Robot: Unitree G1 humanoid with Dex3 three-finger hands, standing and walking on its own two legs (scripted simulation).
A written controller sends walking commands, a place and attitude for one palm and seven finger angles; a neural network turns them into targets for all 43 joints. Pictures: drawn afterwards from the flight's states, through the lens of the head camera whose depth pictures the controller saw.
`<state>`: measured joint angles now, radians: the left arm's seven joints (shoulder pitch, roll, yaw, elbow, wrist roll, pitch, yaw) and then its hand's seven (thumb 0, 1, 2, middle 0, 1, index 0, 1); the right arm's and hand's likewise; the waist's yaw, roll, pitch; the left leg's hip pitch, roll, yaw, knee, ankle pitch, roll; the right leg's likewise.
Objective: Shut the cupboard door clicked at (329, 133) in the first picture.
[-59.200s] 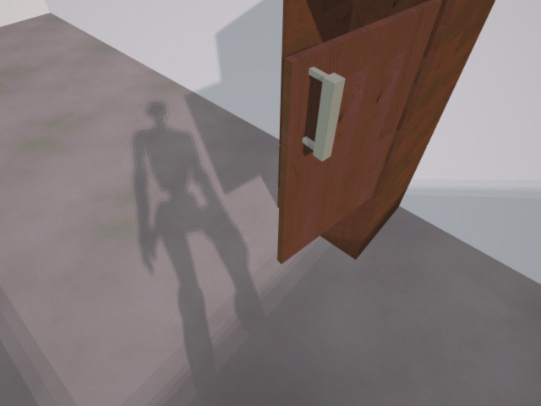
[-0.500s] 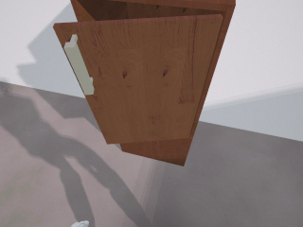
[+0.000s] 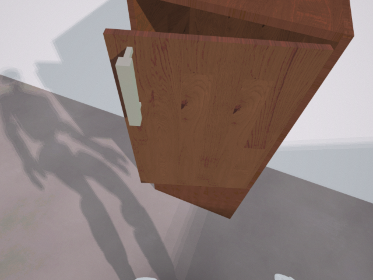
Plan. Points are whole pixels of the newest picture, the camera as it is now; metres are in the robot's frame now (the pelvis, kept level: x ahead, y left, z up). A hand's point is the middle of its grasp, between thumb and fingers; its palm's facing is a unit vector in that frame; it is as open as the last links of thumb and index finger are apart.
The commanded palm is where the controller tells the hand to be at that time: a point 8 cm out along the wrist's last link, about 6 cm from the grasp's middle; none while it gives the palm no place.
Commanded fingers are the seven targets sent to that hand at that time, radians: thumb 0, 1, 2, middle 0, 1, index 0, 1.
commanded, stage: come to a stop and stand still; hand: left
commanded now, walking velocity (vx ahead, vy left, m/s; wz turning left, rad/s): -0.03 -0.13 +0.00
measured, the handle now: (132, 88) +0.43 +0.16 +0.16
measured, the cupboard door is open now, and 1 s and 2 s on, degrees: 19 19 19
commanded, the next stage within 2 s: look again from close up in 0.78 s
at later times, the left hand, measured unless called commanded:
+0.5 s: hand out of the picture +0.02 +0.15 -0.16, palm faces +0.00 -0.98 -0.21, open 7.3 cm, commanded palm none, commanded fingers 0.00 0.90 0.90 -0.20 -0.30 -0.20 -0.30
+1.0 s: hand out of the picture -0.04 +0.12 -0.17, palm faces +0.02 -0.99 -0.16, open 7.4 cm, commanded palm none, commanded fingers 0.00 0.90 0.90 -0.20 -0.30 -0.20 -0.30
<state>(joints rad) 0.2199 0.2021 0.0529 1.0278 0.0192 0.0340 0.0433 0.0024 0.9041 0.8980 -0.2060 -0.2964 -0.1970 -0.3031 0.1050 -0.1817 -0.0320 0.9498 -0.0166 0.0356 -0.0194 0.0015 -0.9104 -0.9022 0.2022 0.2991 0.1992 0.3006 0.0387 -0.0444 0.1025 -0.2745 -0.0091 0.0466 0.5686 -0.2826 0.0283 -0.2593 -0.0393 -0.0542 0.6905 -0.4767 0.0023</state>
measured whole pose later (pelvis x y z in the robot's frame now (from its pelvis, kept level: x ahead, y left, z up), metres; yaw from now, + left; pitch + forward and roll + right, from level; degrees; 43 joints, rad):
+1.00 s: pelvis -0.02 -0.03 +0.01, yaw +0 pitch -2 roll -1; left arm 0.35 0.10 -0.02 1.11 0.02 -0.05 0.06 0.00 0.90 0.90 -0.21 -0.30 -0.20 -0.30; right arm 0.26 -0.16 -0.01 1.07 -0.01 -0.01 -0.04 0.01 -0.93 -0.90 0.20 0.30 0.20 0.30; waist -0.01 0.02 0.05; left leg -0.24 0.05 0.03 0.52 -0.24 -0.01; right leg -0.11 0.04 0.00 0.46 -0.30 -0.02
